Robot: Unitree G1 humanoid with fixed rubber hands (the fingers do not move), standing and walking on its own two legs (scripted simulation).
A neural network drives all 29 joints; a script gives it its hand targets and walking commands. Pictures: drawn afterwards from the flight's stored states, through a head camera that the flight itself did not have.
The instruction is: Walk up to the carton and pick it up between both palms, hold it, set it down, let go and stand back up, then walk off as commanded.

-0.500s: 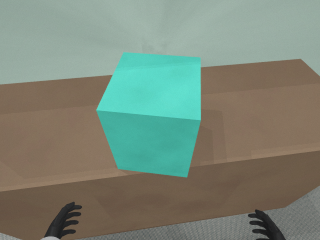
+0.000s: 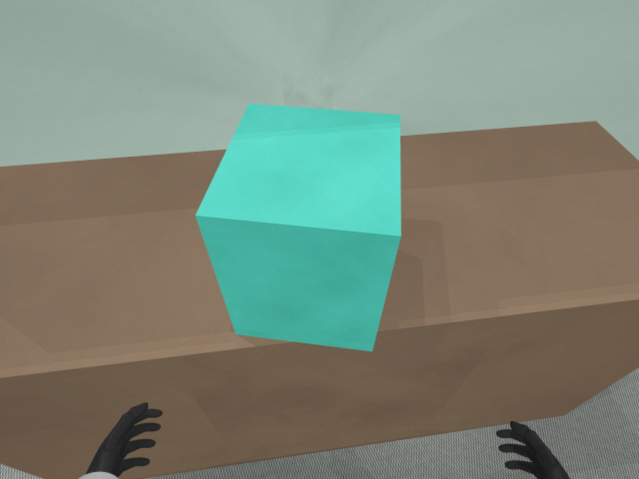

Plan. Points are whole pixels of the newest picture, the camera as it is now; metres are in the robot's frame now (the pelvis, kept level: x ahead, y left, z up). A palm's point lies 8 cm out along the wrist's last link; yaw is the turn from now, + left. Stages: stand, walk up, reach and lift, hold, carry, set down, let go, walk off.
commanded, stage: stand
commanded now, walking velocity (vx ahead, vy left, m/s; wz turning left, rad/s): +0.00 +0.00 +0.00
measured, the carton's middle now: (312, 231) +0.41 +0.01 +0.08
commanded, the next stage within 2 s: none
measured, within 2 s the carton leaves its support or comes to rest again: neither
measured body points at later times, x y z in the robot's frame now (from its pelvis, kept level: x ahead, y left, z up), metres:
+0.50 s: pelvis -0.01 +0.00 +0.00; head -0.02 -0.01 +0.45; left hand +0.15 +0.27 -0.07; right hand +0.13 -0.29 -0.10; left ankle +0.00 +0.12 -0.72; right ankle +0.01 -0.12 -0.72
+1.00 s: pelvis -0.02 +0.00 +0.00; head -0.02 +0.00 +0.45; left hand +0.14 +0.27 -0.07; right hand +0.11 -0.29 -0.10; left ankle +0.00 +0.12 -0.72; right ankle +0.01 -0.12 -0.72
